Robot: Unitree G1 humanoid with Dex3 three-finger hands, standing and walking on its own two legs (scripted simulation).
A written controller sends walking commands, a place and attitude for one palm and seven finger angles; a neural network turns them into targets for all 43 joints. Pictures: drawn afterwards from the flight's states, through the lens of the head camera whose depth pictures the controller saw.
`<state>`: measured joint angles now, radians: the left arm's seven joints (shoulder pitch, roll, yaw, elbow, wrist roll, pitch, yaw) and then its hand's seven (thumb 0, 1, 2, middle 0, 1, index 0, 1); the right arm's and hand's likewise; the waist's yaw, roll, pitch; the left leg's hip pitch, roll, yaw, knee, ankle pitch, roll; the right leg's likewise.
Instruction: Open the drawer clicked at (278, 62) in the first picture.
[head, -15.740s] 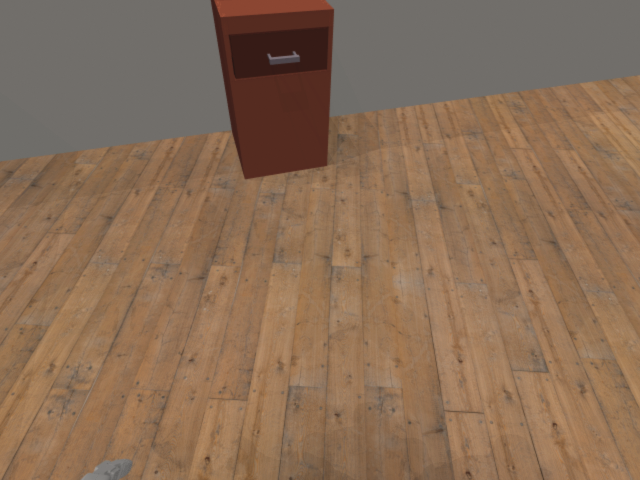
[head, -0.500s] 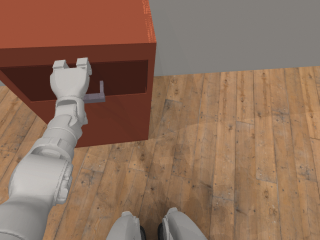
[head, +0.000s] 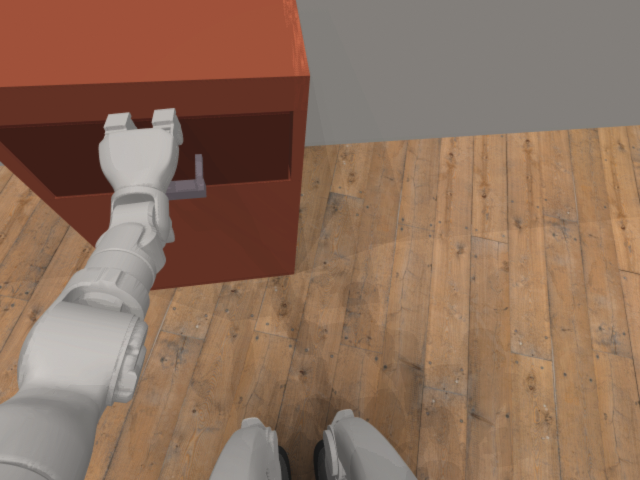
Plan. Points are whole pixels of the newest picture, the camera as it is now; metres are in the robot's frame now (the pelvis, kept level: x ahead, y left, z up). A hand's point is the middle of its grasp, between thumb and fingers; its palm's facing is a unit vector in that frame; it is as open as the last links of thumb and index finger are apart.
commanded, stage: lower the fingers behind the handle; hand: left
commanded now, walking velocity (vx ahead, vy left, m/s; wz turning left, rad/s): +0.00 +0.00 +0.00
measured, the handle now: (163, 178) +0.55 +0.18 -0.07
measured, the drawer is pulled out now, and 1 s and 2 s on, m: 0.00 0.00 0.00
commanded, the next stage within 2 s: lift the fingers back up to retry in 1.62 s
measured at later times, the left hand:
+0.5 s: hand (151, 206) +0.50 +0.19 -0.06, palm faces -0.03 -0.05 -1.00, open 13.8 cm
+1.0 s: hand (146, 202) +0.51 +0.20 -0.06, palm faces -0.04 +0.01 -1.00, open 13.8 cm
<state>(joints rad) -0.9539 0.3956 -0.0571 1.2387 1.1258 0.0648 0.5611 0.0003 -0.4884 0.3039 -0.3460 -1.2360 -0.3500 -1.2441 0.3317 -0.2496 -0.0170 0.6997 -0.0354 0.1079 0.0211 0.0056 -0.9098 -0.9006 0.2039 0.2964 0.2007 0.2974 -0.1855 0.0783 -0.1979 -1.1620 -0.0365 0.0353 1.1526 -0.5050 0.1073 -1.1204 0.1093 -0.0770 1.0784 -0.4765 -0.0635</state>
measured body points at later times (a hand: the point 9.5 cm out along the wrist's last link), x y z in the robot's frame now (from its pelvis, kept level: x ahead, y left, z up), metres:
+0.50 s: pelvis +0.00 -0.01 -0.02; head +0.16 +0.00 +0.40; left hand +0.49 +0.19 -0.01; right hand +0.00 -0.28 -0.14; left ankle +0.01 +0.05 -0.64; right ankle +0.00 -0.09 -0.64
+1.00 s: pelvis -0.02 -0.01 -0.04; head +0.15 +0.01 +0.38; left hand +0.50 +0.20 -0.01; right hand -0.01 -0.28 -0.16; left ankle +0.01 +0.05 -0.64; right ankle +0.00 -0.09 -0.64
